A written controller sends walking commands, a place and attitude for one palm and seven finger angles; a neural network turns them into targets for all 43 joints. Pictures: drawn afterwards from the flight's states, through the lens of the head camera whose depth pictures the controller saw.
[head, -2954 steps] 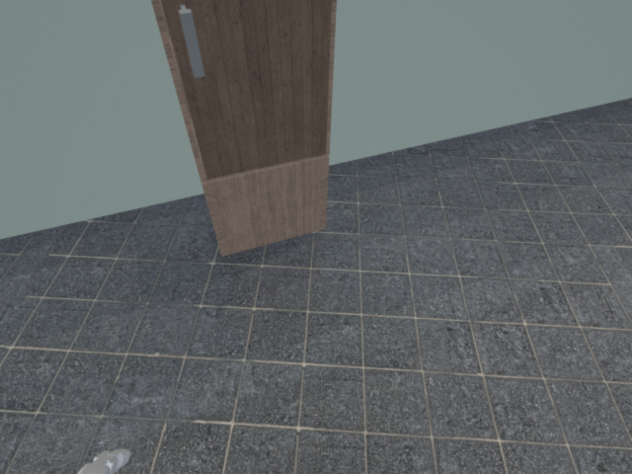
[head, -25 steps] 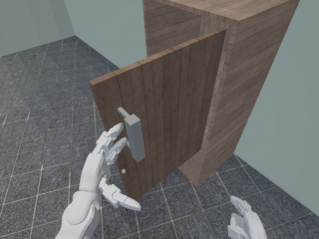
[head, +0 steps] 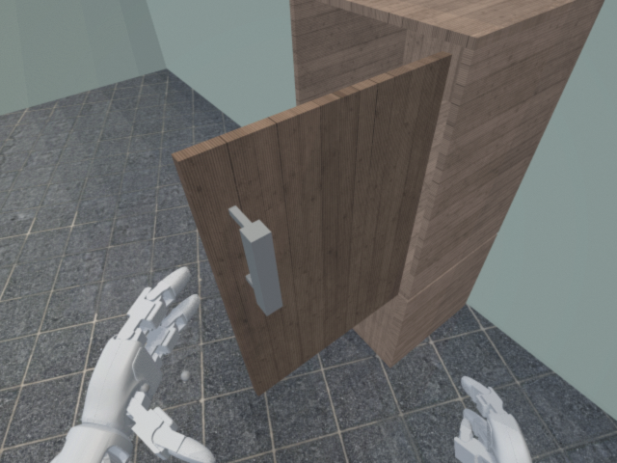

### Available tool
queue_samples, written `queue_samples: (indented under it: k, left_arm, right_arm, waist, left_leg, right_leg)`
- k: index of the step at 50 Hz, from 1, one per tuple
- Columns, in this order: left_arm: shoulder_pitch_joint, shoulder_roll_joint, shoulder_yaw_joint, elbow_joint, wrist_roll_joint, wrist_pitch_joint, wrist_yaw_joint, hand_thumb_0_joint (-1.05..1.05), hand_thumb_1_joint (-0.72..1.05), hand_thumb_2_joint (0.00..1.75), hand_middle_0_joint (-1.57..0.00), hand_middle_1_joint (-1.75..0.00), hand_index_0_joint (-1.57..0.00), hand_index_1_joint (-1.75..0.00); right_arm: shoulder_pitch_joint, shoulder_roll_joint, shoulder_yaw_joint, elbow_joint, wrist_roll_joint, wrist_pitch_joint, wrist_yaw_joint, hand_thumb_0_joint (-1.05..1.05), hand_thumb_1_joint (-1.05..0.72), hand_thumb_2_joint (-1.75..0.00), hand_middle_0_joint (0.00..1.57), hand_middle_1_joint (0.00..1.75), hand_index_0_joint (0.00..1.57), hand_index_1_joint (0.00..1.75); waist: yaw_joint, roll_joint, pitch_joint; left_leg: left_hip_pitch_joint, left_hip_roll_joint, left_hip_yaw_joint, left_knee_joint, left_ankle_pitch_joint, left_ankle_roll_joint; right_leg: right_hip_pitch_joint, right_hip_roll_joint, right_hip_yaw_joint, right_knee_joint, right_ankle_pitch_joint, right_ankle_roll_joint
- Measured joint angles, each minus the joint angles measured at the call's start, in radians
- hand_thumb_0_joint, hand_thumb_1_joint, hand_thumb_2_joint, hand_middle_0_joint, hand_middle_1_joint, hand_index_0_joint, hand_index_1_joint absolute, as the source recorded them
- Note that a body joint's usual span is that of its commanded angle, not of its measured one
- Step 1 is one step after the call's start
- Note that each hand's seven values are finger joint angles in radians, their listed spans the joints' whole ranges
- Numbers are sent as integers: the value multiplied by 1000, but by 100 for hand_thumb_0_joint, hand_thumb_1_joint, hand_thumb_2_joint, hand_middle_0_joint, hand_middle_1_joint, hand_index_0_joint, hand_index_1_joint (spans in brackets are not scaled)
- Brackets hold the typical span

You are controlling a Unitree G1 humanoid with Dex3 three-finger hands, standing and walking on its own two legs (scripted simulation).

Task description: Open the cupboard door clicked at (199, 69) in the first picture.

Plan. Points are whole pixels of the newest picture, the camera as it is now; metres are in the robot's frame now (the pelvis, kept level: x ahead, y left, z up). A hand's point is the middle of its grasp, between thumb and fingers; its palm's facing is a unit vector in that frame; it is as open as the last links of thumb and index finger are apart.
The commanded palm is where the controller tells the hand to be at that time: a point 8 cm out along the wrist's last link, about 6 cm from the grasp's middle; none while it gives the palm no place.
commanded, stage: draw the hand back to the body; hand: left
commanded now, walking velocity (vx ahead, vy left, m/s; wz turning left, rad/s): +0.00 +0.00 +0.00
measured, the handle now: (254, 261) +0.33 +0.10 +0.12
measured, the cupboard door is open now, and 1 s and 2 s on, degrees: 90 90 90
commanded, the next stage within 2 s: step back with the hand held close in 1.66 s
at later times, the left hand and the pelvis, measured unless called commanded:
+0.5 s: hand (133, 370) +0.18 +0.19 +0.13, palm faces -0.06 -1.00 -0.06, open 16.4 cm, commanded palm +0.16 +0.25 +0.14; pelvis -0.01 +0.03 +0.00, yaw +0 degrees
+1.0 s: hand (63, 328) +0.21 +0.26 +0.16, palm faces +0.33 -0.88 -0.35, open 12.5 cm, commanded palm +0.16 +0.31 +0.18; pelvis +0.01 +0.04 +0.03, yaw -2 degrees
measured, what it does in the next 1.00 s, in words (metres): stands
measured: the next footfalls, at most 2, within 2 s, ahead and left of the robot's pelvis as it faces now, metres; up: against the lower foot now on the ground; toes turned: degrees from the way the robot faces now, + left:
none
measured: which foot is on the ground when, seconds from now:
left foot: down 0.00-1.00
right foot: down 0.00-1.00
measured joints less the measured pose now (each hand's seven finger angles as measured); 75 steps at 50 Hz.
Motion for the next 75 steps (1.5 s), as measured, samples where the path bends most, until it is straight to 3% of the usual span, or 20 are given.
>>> queue_samples:
  k: [8, 17, 30, 32, 37, 44, 66, 75]
  left_arm:
    - [-57, 6, -3, 21, -9, -7, -12, -1, -51, 30, -15, -30, -15, -30]
    - [-54, 45, 66, -12, -35, 48, -6, -1, -50, 30, -15, -30, -15, -30]
    - [-70, 73, 100, -69, -46, 128, -27, -1, -47, 31, -15, -30, -15, -30]
    - [-71, 89, 95, -87, 19, 129, 50, -1, -44, 32, -15, -30, -16, -30]
    - [-33, 83, 98, -121, 124, 114, 226, -1, -32, 38, -16, -30, -16, -30]
    - [-12, 94, 105, -113, 184, 105, 315, -1, -10, 47, -17, -30, -17, -30]
    - [-44, 160, 288, -73, 181, 103, 331, 1, 66, 80, -20, -30, -20, -30]
    - [-49, 137, 272, -62, 177, 105, 324, 1, 84, 87, -20, -30, -21, -30]
  right_arm:
    - [-2, 0, 0, 20, 4, -38, -12, 1, -91, -90, 20, 30, 20, 30]
    - [13, 13, 12, 28, 14, -59, -21, 1, -91, -90, 20, 30, 20, 30]
    - [-12, 14, 31, 38, 18, -102, -35, 1, -91, -90, 20, 30, 20, 30]
    - [-21, 18, 34, 45, 8, -99, -46, 1, -91, -90, 20, 30, 20, 30]
    - [-41, 32, 39, 59, -15, -75, -55, 1, -91, -90, 20, 30, 20, 30]
    - [-43, 33, 34, 99, -32, -48, -50, 1, -91, -90, 20, 30, 20, 30]
    - [-61, 17, -11, 130, -30, 8, -31, 1, -91, -90, 20, 30, 20, 30]
    - [-69, 11, -21, 128, -30, 22, -30, 1, -91, -90, 20, 30, 20, 30]
  waist:
    - [-7, 5, 7]
    - [-5, 2, 3]
    - [16, -4, 19]
    - [22, -5, 32]
    - [22, -8, 63]
    - [35, -12, 91]
    - [43, -13, 83]
    - [43, -6, 81]
  left_leg:
    - [-25, 0, -1, 20, 5, 7]
    - [3, -1, 13, 0, 13, 20]
    - [32, -16, 10, -33, 36, 37]
    - [55, -13, 10, -51, 42, 38]
    - [112, -10, 20, -126, 73, 41]
    - [188, -25, 37, -220, 105, 49]
    - [276, -18, 55, -308, 99, 33]
    - [280, -12, 49, -319, 101, 22]
  right_leg:
    - [-22, -1, -1, 14, 7, 7]
    - [6, -3, 13, -17, 27, 18]
    - [45, -15, 8, -64, 56, 35]
    - [70, -12, 10, -90, 68, 36]
    - [129, -9, 21, -180, 113, 40]
    - [196, -24, 36, -265, 144, 49]
    - [281, -19, 57, -364, 153, 35]
    - [282, -11, 52, -367, 149, 25]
